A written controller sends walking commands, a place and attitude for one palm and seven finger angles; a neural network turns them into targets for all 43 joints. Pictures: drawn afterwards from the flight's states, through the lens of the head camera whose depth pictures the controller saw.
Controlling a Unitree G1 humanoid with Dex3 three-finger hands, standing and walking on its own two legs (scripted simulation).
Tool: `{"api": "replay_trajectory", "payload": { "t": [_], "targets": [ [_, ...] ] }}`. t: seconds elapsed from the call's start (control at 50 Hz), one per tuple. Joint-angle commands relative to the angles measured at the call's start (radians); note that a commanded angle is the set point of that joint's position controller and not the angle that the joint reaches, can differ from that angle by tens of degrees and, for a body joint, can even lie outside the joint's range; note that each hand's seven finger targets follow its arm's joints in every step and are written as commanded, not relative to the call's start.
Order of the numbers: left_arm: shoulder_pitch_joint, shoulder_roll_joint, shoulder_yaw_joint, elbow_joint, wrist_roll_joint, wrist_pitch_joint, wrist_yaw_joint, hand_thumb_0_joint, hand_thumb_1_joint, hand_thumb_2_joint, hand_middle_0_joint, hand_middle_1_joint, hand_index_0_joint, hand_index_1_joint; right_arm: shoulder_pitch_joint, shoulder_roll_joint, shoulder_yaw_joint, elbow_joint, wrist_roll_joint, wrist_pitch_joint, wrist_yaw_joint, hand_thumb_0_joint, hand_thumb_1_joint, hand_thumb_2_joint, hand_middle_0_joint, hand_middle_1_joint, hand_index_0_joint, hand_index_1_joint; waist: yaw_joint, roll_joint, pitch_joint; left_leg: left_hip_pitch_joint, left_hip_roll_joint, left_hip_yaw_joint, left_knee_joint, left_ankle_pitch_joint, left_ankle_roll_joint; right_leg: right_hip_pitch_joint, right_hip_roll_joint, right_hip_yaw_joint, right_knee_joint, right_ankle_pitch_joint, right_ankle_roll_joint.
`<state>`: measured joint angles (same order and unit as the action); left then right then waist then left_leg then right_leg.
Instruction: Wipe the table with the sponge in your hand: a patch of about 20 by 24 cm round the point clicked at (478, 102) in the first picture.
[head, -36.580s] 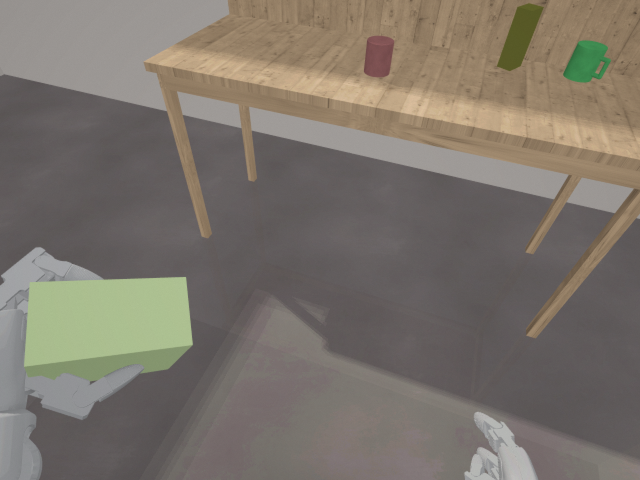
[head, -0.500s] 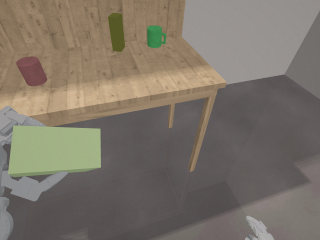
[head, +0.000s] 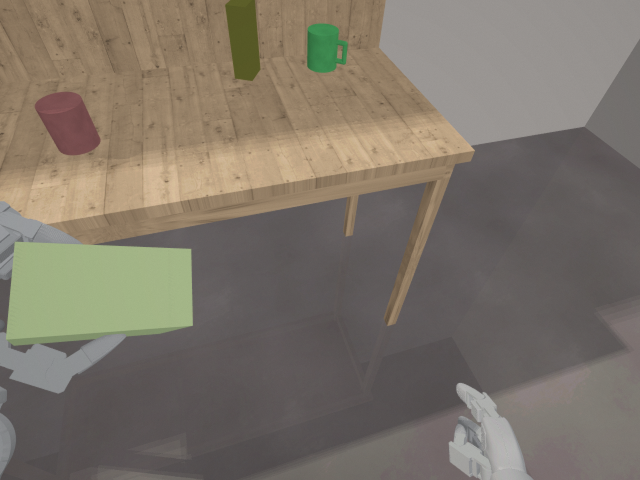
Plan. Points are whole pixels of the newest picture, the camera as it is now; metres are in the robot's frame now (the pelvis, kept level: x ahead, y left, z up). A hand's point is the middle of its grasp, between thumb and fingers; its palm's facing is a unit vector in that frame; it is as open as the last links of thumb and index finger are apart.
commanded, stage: stop stepping back and stand still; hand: left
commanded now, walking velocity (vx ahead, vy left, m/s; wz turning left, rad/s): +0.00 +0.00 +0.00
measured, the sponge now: (127, 296) +0.24 +0.20 +0.17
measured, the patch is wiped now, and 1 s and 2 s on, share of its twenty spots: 1.00 1.00 1.00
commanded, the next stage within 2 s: stand and wait in 0.10 s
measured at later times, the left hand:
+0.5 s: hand (48, 320) +0.20 +0.24 +0.20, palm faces +0.41 -0.83 -0.38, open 10.4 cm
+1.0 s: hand (41, 323) +0.20 +0.25 +0.19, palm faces +0.42 -0.82 -0.38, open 10.4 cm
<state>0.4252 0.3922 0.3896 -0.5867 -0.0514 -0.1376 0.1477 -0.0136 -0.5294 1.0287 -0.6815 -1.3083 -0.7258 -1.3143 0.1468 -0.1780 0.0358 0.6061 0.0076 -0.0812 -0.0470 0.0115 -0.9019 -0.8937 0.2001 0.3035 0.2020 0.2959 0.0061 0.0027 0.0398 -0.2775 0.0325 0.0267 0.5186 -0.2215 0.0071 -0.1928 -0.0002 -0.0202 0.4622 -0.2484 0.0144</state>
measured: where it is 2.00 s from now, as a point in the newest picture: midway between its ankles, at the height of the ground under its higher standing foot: outside the picture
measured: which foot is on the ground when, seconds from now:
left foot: down 0.00-1.00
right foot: down 0.00-1.00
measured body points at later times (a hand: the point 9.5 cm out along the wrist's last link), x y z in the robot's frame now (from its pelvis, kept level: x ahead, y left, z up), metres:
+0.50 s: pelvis -0.02 +0.00 +0.00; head -0.02 +0.01 +0.45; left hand +0.17 +0.28 +0.22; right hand +0.15 -0.24 -0.08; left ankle +0.04 +0.11 -0.74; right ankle +0.00 -0.13 -0.74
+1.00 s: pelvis -0.02 +0.01 +0.00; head -0.01 +0.01 +0.45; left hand +0.17 +0.29 +0.21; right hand +0.15 -0.22 -0.08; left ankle +0.04 +0.11 -0.74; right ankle +0.00 -0.13 -0.74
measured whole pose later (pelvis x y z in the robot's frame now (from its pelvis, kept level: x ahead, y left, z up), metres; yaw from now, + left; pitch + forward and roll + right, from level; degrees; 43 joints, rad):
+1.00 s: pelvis -0.02 +0.01 +0.00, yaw +0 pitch -1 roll -2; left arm 0.44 0.37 0.37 -0.55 -0.05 -0.14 0.16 -0.01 -0.53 1.03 -0.68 -1.31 -0.73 -1.31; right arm 0.17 -0.20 0.02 0.63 0.00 -0.08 -0.06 0.01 -0.90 -0.89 0.20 0.30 0.20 0.30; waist 0.00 0.03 0.03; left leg -0.30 0.04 0.03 0.51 -0.18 0.02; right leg -0.21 0.01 -0.01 0.42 -0.20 0.02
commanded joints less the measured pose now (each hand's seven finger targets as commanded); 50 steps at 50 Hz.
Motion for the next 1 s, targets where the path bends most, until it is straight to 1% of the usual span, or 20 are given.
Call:
{"api": "replay_trajectory", "payload": {
  "t": [0.0, 0.08, 0.1, 0.18, 0.2, 0.22, 0.28, 0.3, 0.32, 0.38, 0.4, 0.44, 0.54, 0.62, 0.66, 0.7, 0.76, 0.8, 0.86, 0.98],
  "targets": [
    [-0.046, 0.168, 0.109, -0.218, -0.006, -0.068, 0.023, 0.000, 0.100, 1.300, -1.200, -1.600, -1.200, -1.600, -0.086, -0.147, -0.065, -0.155, 0.000, -0.052, -0.010, 0.000, -0.900, -0.900, 0.200, 0.300, 0.200, 0.300, -0.011, 0.097, -0.169, 0.072, 0.084, -0.110, -0.117, 0.147, 0.022, 0.039, -0.047, 0.057, -0.054, 0.186, -0.023],
    [-0.072, 0.161, 0.103, -0.196, -0.007, -0.070, 0.027, 0.000, 0.100, 1.300, -1.200, -1.600, -1.200, -1.600, -0.086, -0.143, -0.064, -0.151, 0.001, -0.045, -0.014, 0.000, -0.900, -0.900, 0.200, 0.300, 0.200, 0.300, -0.011, 0.068, -0.152, 0.052, 0.077, -0.103, -0.123, 0.057, 0.018, 0.026, -0.047, 0.068, -0.084, 0.136, -0.025],
    [-0.072, 0.172, 0.109, -0.195, -0.006, -0.069, 0.028, 0.000, 0.100, 1.300, -1.200, -1.600, -1.200, -1.600, -0.089, -0.150, -0.066, -0.155, 0.000, -0.046, -0.016, 0.000, -0.900, -0.900, 0.200, 0.300, 0.200, 0.300, -0.012, 0.080, -0.143, 0.050, 0.075, -0.112, -0.127, 0.052, 0.017, 0.017, -0.050, 0.073, -0.087, 0.123, -0.029],
    [-0.071, 0.154, 0.092, -0.186, -0.008, -0.068, 0.028, 0.000, 0.100, 1.300, -1.200, -1.600, -1.200, -1.600, -0.088, -0.145, -0.067, -0.149, 0.002, -0.045, -0.018, 0.000, -0.900, -0.900, 0.200, 0.300, 0.200, 0.300, -0.013, 0.046, -0.152, 0.062, 0.070, -0.096, -0.111, 0.057, 0.016, 0.014, -0.056, 0.083, -0.101, 0.133, -0.028],
    [-0.065, 0.165, 0.101, -0.183, -0.007, -0.066, 0.028, 0.000, 0.100, 1.300, -1.200, -1.600, -1.200, -1.600, -0.088, -0.152, -0.070, -0.154, 0.001, -0.047, -0.019, 0.000, -0.900, -0.900, 0.200, 0.300, 0.200, 0.300, -0.012, 0.062, -0.151, 0.060, 0.069, -0.100, -0.113, 0.062, 0.016, 0.013, -0.060, 0.084, -0.101, 0.126, -0.030],
    [-0.065, 0.147, 0.083, -0.175, -0.007, -0.066, 0.027, 0.000, 0.100, 1.300, -1.200, -1.600, -1.200, -1.600, -0.088, -0.145, -0.065, -0.147, 0.002, -0.045, -0.018, 0.000, -0.900, -0.900, 0.200, 0.300, 0.200, 0.300, -0.013, 0.059, -0.135, 0.051, 0.071, -0.101, -0.116, 0.044, 0.016, 0.005, -0.058, 0.085, -0.108, 0.111, -0.029],
    [-0.075, 0.153, 0.086, -0.171, -0.006, -0.066, 0.028, 0.000, 0.100, 1.300, -1.200, -1.600, -1.200, -1.600, -0.089, -0.149, -0.069, -0.148, 0.001, -0.043, -0.018, 0.000, -0.900, -0.900, 0.200, 0.300, 0.200, 0.300, -0.013, 0.037, -0.124, 0.042, 0.064, -0.095, -0.109, 0.007, 0.015, -0.011, -0.061, 0.093, -0.128, 0.067, -0.031],
    [-0.073, 0.171, 0.100, -0.173, -0.005, -0.066, 0.030, 0.000, 0.100, 1.300, -1.200, -1.600, -1.200, -1.600, -0.093, -0.155, -0.072, -0.152, 0.001, -0.045, -0.020, 0.000, -0.900, -0.900, 0.200, 0.300, 0.200, 0.300, -0.012, 0.056, -0.126, 0.044, 0.063, -0.098, -0.110, 0.009, 0.016, -0.014, -0.065, 0.100, -0.129, 0.062, -0.034],
    [-0.068, 0.155, 0.088, -0.175, -0.005, -0.067, 0.030, 0.000, 0.100, 1.300, -1.200, -1.600, -1.200, -1.600, -0.088, -0.147, -0.069, -0.146, 0.002, -0.044, -0.019, 0.000, -0.900, -0.900, 0.200, 0.300, 0.200, 0.300, -0.013, 0.061, -0.127, 0.041, 0.066, -0.098, -0.112, 0.012, 0.016, -0.006, -0.063, 0.094, -0.124, 0.065, -0.033],
    [-0.068, 0.162, 0.096, -0.188, -0.005, -0.071, 0.032, 0.000, 0.100, 1.300, -1.200, -1.600, -1.200, -1.600, -0.088, -0.152, -0.071, -0.148, 0.001, -0.044, -0.018, 0.000, -0.900, -0.900, 0.200, 0.300, 0.200, 0.300, -0.012, 0.056, -0.136, 0.039, 0.067, -0.104, -0.120, 0.011, 0.016, 0.001, -0.055, 0.085, -0.117, 0.065, -0.030],
    [-0.058, 0.180, 0.111, -0.192, -0.004, -0.070, 0.034, 0.000, 0.100, 1.300, -1.200, -1.600, -1.200, -1.600, -0.092, -0.157, -0.074, -0.154, 0.001, -0.047, -0.020, 0.000, -0.900, -0.900, 0.200, 0.300, 0.200, 0.300, -0.010, 0.081, -0.140, 0.045, 0.066, -0.102, -0.122, 0.017, 0.017, 0.001, -0.058, 0.085, -0.114, 0.070, -0.031],
    [-0.059, 0.159, 0.094, -0.191, -0.005, -0.073, 0.033, 0.000, 0.100, 1.300, -1.200, -1.600, -1.200, -1.600, -0.090, -0.151, -0.069, -0.148, 0.001, -0.047, -0.018, 0.000, -0.900, -0.900, 0.200, 0.300, 0.200, 0.300, -0.011, 0.086, -0.127, 0.032, 0.071, -0.107, -0.135, -0.008, 0.016, -0.003, -0.050, 0.077, -0.113, 0.049, -0.028],
    [-0.061, 0.156, 0.094, -0.170, -0.002, -0.074, 0.034, 0.000, 0.100, 1.300, -1.200, -1.600, -1.200, -1.600, -0.084, -0.150, -0.069, -0.143, 0.000, -0.048, -0.018, 0.000, -0.900, -0.900, 0.200, 0.300, 0.200, 0.300, -0.012, 0.062, -0.114, 0.021, 0.073, -0.112, -0.147, -0.049, 0.017, -0.013, -0.041, 0.075, -0.122, 0.017, -0.026],
    [-0.072, 0.145, 0.082, -0.156, 0.000, -0.073, 0.033, 0.000, 0.100, 1.300, -1.200, -1.600, -1.200, -1.600, -0.086, -0.147, -0.065, -0.142, 0.000, -0.049, -0.019, 0.000, -0.900, -0.900, 0.200, 0.300, 0.200, 0.300, -0.013, 0.074, -0.100, 0.013, 0.073, -0.111, -0.156, -0.087, 0.017, -0.029, -0.041, 0.076, -0.131, -0.019, -0.025],
    [-0.074, 0.149, 0.085, -0.153, 0.000, -0.071, 0.033, 0.000, 0.100, 1.300, -1.200, -1.600, -1.200, -1.600, -0.085, -0.149, -0.068, -0.141, 0.001, -0.049, -0.017, 0.000, -0.900, -0.900, 0.200, 0.300, 0.200, 0.300, -0.012, 0.042, -0.107, 0.018, 0.068, -0.105, -0.142, -0.086, 0.016, -0.032, -0.044, 0.084, -0.141, -0.024, -0.027],
    [-0.087, 0.159, 0.089, -0.169, 0.002, -0.070, 0.033, 0.000, 0.100, 1.300, -1.200, -1.600, -1.200, -1.600, -0.090, -0.155, -0.071, -0.145, -0.002, -0.052, -0.018, 0.000, -0.900, -0.900, 0.200, 0.300, 0.200, 0.300, -0.013, 0.071, -0.103, 0.026, 0.067, -0.107, -0.143, -0.092, 0.015, -0.046, -0.046, 0.086, -0.143, -0.038, -0.030],
    [-0.090, 0.146, 0.081, -0.182, 0.003, -0.072, 0.034, 0.000, 0.100, 1.300, -1.200, -1.600, -1.200, -1.600, -0.087, -0.147, -0.067, -0.141, -0.002, -0.054, -0.017, 0.000, -0.900, -0.900, 0.200, 0.300, 0.200, 0.300, -0.012, 0.066, -0.115, 0.024, 0.070, -0.105, -0.149, -0.089, 0.016, -0.025, -0.039, 0.078, -0.128, -0.013, -0.026],
    [-0.083, 0.167, 0.100, -0.188, 0.003, -0.071, 0.037, 0.000, 0.100, 1.300, -1.200, -1.600, -1.200, -1.600, -0.089, -0.152, -0.070, -0.144, -0.004, -0.057, -0.018, 0.000, -0.900, -0.900, 0.200, 0.300, 0.200, 0.300, -0.011, 0.079, -0.126, 0.028, 0.069, -0.108, -0.148, -0.085, 0.016, -0.023, -0.041, 0.079, -0.124, -0.010, -0.028],
    [-0.074, 0.149, 0.089, -0.168, 0.002, -0.068, 0.037, 0.000, 0.100, 1.300, -1.200, -1.600, -1.200, -1.600, -0.086, -0.145, -0.066, -0.140, -0.002, -0.055, -0.016, 0.000, -0.900, -0.900, 0.200, 0.300, 0.200, 0.300, -0.011, 0.052, -0.113, 0.017, 0.068, -0.104, -0.142, -0.081, 0.015, -0.021, -0.040, 0.080, -0.129, -0.001, -0.027],
    [-0.067, 0.148, 0.090, -0.181, -0.001, -0.067, 0.036, 0.000, 0.100, 1.300, -1.200, -1.600, -1.200, -1.600, -0.086, -0.148, -0.069, -0.146, -0.001, -0.053, -0.015, 0.000, -0.900, -0.900, 0.200, 0.300, 0.200, 0.300, -0.012, 0.066, -0.133, 0.030, 0.068, -0.099, -0.130, -0.032, 0.014, -0.006, -0.043, 0.078, -0.114, 0.042, -0.026]
  ]
}}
